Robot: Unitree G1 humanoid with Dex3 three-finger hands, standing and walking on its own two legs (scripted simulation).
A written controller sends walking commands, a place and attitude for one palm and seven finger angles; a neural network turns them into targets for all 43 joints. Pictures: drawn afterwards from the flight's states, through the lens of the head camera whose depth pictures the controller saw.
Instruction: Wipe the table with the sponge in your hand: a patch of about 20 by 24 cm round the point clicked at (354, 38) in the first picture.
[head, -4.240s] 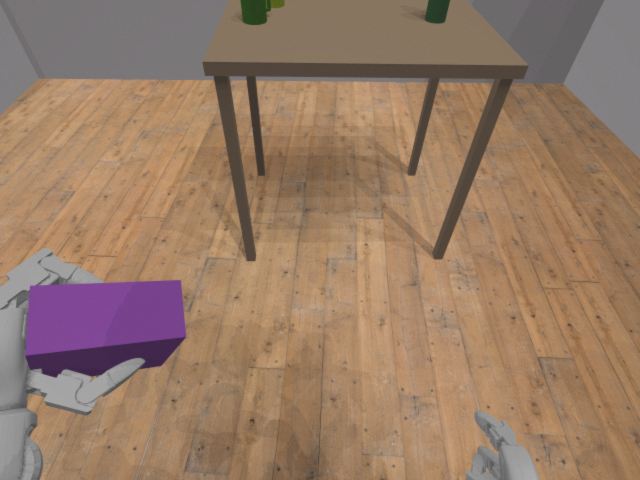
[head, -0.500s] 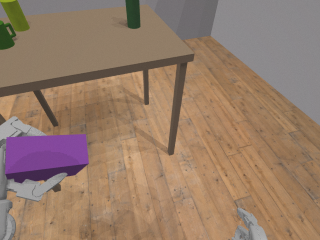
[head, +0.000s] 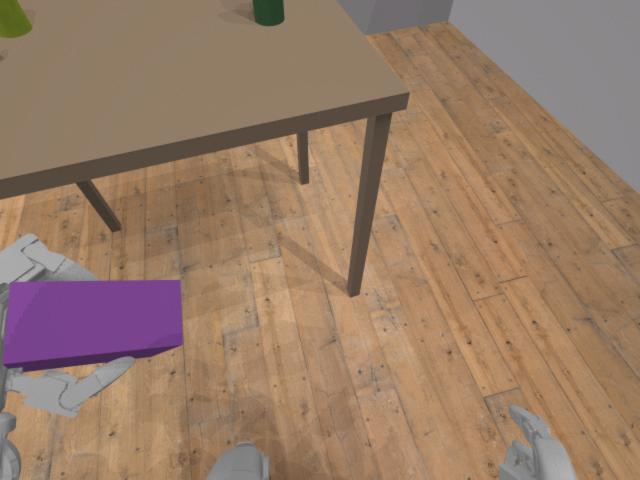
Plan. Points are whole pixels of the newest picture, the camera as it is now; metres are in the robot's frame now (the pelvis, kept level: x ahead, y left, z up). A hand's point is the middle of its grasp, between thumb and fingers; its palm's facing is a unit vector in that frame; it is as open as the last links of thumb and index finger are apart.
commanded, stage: take the last steps up to it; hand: left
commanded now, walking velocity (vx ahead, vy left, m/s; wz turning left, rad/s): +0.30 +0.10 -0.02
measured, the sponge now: (118, 325) +0.23 +0.19 +0.14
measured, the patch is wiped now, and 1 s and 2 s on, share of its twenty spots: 0.00 0.00 0.00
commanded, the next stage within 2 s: come to a stop and stand still in 1.00 s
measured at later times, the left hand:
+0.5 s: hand (95, 207) +0.34 +0.24 +0.17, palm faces +0.39 -0.76 -0.53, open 9.8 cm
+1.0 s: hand (112, 138) +0.44 +0.27 +0.17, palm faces +0.41 -0.80 -0.44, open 9.8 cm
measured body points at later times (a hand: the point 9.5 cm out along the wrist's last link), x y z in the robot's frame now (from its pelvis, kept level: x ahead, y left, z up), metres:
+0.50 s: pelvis +0.12 +0.01 -0.02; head +0.14 -0.02 +0.43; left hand +0.31 +0.28 +0.20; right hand +0.27 -0.19 -0.13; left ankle +0.08 +0.15 -0.74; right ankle +0.16 -0.07 -0.75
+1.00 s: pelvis +0.22 +0.03 -0.02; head +0.24 +0.03 +0.43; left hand +0.42 +0.31 +0.19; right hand +0.37 -0.23 -0.10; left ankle +0.27 +0.14 -0.74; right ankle +0.16 -0.07 -0.73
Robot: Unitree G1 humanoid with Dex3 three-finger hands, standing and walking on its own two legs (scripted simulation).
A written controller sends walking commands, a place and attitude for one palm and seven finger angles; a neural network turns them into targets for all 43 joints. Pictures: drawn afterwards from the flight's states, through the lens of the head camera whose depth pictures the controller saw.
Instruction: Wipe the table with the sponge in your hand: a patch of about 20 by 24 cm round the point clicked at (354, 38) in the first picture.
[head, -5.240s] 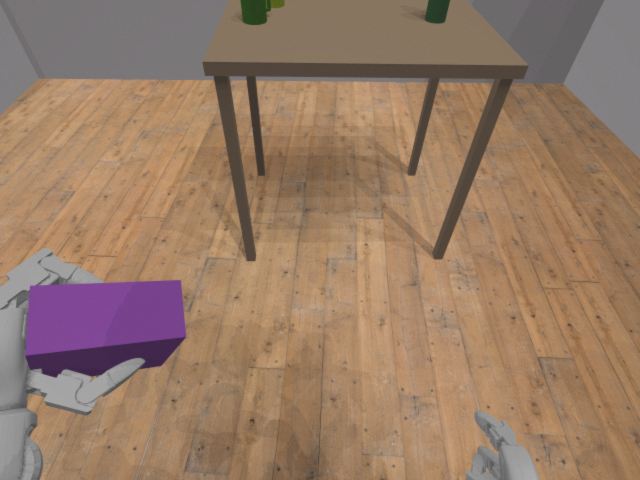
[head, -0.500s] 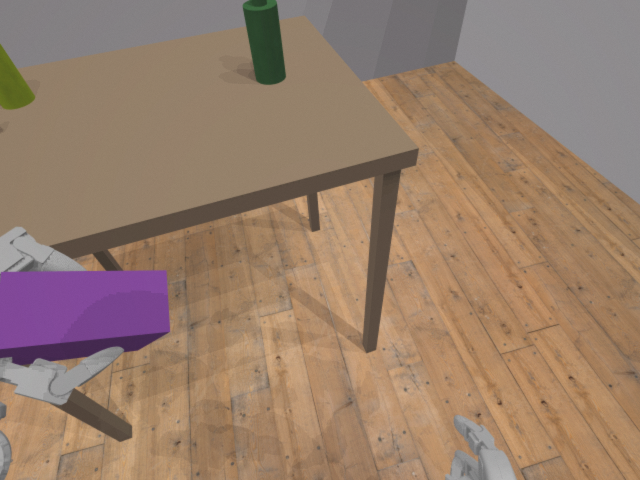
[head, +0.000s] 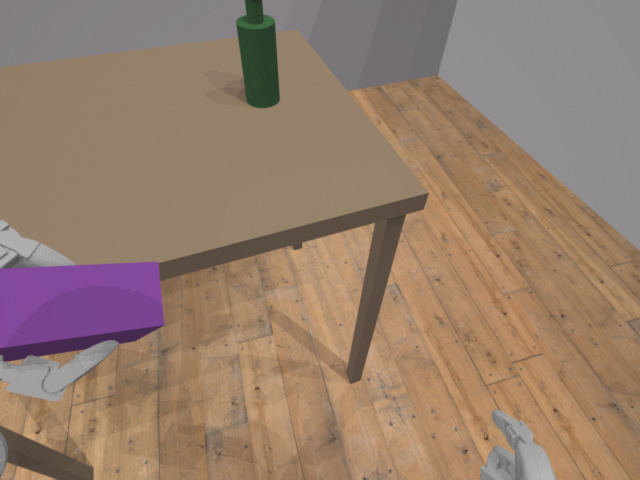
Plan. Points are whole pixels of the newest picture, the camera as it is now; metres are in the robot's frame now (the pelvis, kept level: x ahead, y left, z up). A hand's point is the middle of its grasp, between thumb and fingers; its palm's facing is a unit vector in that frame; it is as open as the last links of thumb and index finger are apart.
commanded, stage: come to a stop and stand still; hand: left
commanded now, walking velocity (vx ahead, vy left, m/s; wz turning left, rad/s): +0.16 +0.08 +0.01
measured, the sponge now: (99, 310) +0.23 +0.22 +0.17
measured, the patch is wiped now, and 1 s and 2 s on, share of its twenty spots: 0.00 0.00 0.00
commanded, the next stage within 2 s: look again from close up in 1.38 s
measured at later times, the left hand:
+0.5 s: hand (138, 300) +0.24 +0.19 +0.16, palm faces +0.38 -0.80 -0.46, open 9.8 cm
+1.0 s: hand (15, 395) +0.15 +0.24 +0.18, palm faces +0.49 -0.81 -0.33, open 9.9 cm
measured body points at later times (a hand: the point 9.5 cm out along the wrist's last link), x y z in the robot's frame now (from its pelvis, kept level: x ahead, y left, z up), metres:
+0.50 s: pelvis +0.02 -0.04 +0.01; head +0.06 -0.07 +0.46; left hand +0.22 +0.23 +0.19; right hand +0.20 -0.28 -0.09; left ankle -0.02 +0.10 -0.66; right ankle +0.07 -0.11 -0.73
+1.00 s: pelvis -0.05 -0.02 +0.02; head -0.06 +0.00 +0.47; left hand +0.12 +0.28 +0.20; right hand +0.10 -0.21 -0.07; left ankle -0.05 +0.11 -0.73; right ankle -0.05 -0.14 -0.68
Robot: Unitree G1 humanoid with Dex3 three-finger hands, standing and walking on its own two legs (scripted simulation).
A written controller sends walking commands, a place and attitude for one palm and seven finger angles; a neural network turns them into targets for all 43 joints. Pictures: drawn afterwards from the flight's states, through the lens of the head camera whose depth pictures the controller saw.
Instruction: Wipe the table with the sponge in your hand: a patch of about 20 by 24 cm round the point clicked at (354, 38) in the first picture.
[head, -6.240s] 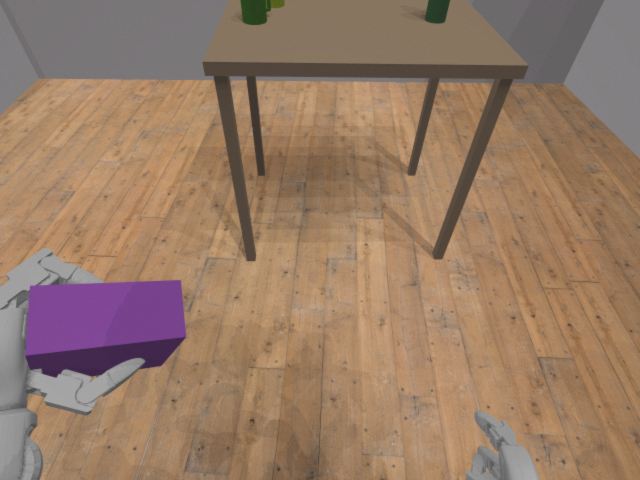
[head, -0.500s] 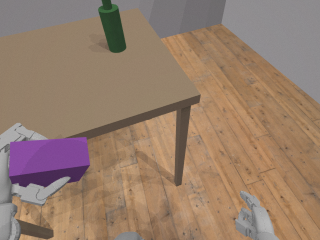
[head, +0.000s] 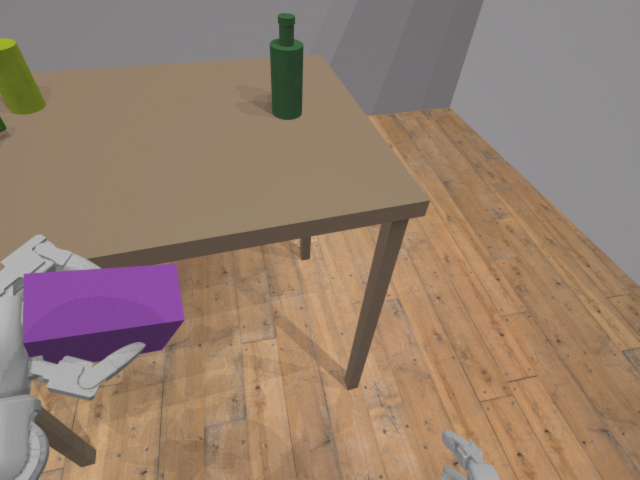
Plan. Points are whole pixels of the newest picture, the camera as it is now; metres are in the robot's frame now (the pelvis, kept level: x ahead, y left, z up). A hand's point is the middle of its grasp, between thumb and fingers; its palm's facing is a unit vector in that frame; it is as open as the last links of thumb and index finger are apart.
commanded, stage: come to a stop and stand still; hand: left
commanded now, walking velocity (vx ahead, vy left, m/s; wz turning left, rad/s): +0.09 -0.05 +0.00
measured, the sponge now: (126, 316) +0.23 +0.22 +0.15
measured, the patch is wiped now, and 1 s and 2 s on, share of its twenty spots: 0.00 0.00 0.00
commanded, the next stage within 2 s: look again from close up in 0.38 s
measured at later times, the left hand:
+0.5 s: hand (127, 327) +0.21 +0.21 +0.16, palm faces +0.35 -0.79 -0.50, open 9.9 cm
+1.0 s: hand (2, 337) +0.19 +0.31 +0.16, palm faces +0.47 -0.82 -0.33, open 9.8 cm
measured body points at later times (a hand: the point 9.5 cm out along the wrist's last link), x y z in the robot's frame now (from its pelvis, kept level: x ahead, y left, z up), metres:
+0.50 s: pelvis -0.01 -0.03 -0.01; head +0.03 -0.03 +0.44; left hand +0.19 +0.25 +0.18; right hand +0.14 -0.30 -0.10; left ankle +0.02 +0.09 -0.74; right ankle -0.02 -0.12 -0.75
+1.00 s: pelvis -0.03 +0.04 -0.01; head -0.02 +0.06 +0.44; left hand +0.16 +0.35 +0.18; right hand +0.15 -0.16 -0.08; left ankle +0.01 +0.09 -0.74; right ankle -0.02 -0.11 -0.74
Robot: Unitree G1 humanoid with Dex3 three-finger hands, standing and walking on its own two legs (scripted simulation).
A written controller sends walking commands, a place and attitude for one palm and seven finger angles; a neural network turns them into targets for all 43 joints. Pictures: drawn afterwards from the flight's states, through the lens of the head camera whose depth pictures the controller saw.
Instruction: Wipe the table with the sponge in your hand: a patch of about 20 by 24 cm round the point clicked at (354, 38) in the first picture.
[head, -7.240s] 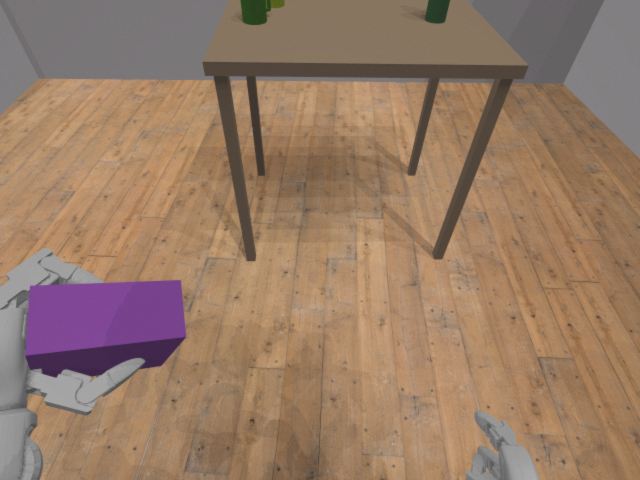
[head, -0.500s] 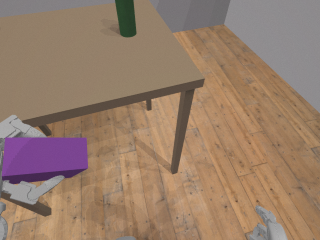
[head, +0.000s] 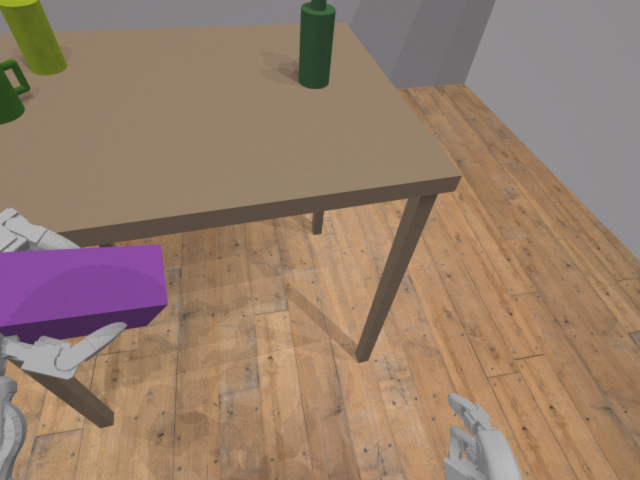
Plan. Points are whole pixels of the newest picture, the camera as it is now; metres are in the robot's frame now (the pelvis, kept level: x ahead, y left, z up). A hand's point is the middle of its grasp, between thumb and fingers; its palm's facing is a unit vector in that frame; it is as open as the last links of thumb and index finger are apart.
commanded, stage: shuffle to correct the standing spot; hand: left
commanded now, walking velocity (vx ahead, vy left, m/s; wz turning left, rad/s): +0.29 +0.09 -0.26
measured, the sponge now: (108, 294) +0.24 +0.24 +0.15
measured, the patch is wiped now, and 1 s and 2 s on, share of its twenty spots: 0.00 0.00 0.00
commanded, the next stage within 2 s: come to a stop and stand still in 1.12 s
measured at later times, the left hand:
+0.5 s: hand (145, 211) +0.32 +0.23 +0.18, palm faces +0.26 -0.89 -0.39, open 9.8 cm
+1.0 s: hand (149, 158) +0.39 +0.25 +0.19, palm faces +0.34 -0.86 -0.37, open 9.8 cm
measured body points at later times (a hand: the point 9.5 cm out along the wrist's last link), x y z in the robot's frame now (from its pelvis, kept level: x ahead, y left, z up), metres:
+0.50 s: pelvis +0.07 +0.02 +0.00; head +0.10 +0.04 +0.45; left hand +0.30 +0.28 +0.20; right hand +0.20 -0.22 -0.08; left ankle +0.05 +0.05 -0.74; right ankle +0.12 -0.08 -0.67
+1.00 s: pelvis +0.16 +0.04 -0.01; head +0.16 +0.04 +0.44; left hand +0.37 +0.30 +0.21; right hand +0.33 -0.22 -0.07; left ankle +0.23 +0.19 -0.73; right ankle +0.19 -0.06 -0.74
